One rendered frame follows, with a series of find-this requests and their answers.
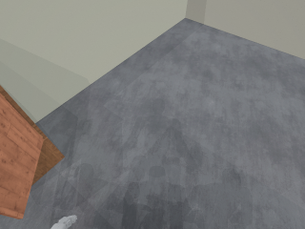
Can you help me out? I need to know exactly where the cupboard door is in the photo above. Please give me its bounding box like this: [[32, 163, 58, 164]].
[[0, 94, 44, 219]]

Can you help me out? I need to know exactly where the left robot hand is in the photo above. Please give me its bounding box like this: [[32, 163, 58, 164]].
[[51, 215, 77, 229]]

